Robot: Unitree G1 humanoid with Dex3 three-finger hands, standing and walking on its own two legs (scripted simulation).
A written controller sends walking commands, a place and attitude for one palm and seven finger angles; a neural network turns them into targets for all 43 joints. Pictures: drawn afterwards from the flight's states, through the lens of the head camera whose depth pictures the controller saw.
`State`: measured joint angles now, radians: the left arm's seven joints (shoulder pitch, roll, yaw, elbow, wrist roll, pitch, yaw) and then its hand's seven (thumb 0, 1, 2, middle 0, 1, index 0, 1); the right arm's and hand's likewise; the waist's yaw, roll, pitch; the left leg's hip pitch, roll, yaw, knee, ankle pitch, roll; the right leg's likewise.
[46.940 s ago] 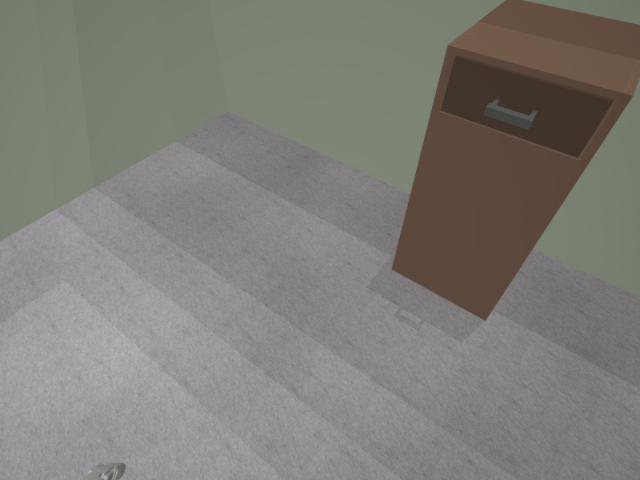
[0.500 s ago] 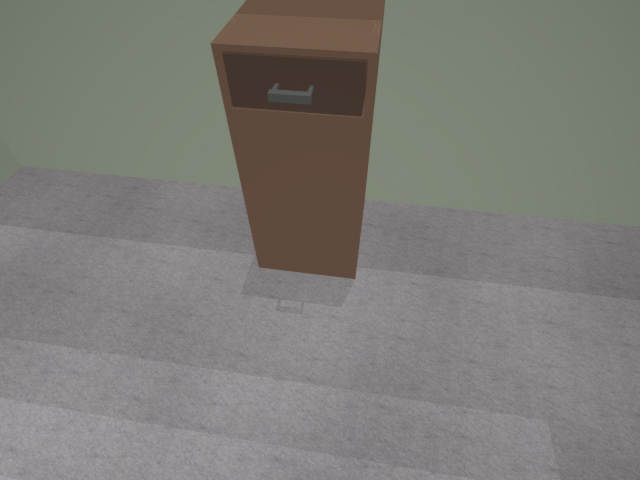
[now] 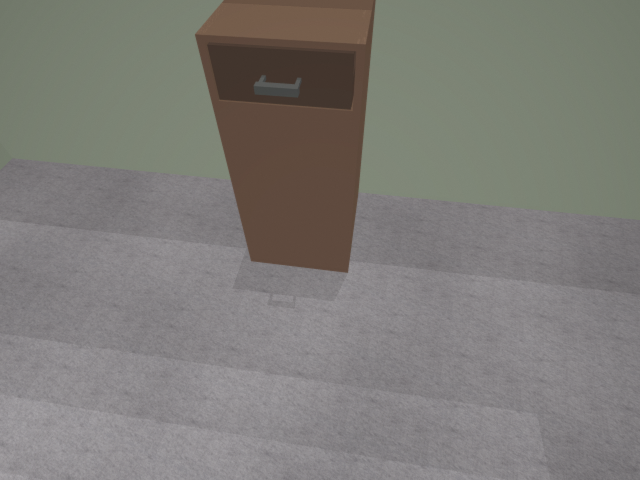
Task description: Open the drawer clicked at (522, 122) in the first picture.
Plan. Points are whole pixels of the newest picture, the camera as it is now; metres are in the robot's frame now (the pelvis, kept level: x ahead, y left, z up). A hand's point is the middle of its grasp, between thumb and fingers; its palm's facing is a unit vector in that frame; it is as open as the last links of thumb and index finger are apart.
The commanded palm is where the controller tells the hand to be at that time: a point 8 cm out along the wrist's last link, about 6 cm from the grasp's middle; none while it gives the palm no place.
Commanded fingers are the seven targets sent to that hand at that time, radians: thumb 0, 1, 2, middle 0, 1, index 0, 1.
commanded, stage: look to check the result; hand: left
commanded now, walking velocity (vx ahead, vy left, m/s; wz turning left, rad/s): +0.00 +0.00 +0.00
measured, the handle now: (278, 85) +0.93 +0.15 +0.01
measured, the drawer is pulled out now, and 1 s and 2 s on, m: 0.00 0.00 0.00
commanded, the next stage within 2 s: turn to face it in 1.48 s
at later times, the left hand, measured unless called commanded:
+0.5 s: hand out of the picture +0.05 +0.19 -0.17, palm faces +0.01 -0.96 -0.26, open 7.4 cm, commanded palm none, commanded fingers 0.00 0.90 0.90 -0.20 -0.30 -0.20 -0.30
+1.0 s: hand out of the picture +0.07 +0.21 -0.16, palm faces +0.00 -0.96 -0.29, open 7.4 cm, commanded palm none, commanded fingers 0.00 0.90 0.90 -0.20 -0.30 -0.20 -0.30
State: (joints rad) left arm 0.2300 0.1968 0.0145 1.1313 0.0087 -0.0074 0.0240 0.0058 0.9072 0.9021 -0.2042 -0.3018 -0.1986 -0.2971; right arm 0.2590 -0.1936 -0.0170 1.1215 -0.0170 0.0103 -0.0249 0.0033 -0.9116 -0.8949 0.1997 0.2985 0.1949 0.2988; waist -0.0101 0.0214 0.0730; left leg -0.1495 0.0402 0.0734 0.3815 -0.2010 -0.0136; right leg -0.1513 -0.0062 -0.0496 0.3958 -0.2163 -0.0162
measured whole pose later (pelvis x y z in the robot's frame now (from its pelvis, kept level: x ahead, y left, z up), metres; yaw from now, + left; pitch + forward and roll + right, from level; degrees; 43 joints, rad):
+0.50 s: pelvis +0.01 -0.01 +0.00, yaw +0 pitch -2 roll +0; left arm 0.19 0.22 0.02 1.12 0.01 -0.02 0.02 0.01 0.91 0.90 -0.21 -0.30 -0.20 -0.30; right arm 0.21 -0.22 -0.02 1.11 -0.02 0.01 -0.02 0.00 -0.91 -0.89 0.20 0.30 0.20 0.30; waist -0.01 0.02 0.06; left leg -0.12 0.06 0.07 0.36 -0.20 -0.03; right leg -0.12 0.01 -0.06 0.37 -0.22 -0.03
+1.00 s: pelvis +0.02 -0.01 +0.00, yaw +0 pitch -1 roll +0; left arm 0.16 0.25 0.02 1.13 0.01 -0.02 0.02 0.01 0.91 0.90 -0.21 -0.30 -0.20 -0.30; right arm 0.20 -0.24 -0.01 1.12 -0.02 0.01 -0.02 0.00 -0.91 -0.89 0.20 0.30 0.20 0.30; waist -0.01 0.02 0.07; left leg -0.11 0.05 0.07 0.34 -0.21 -0.03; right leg -0.11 0.01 -0.05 0.35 -0.22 -0.03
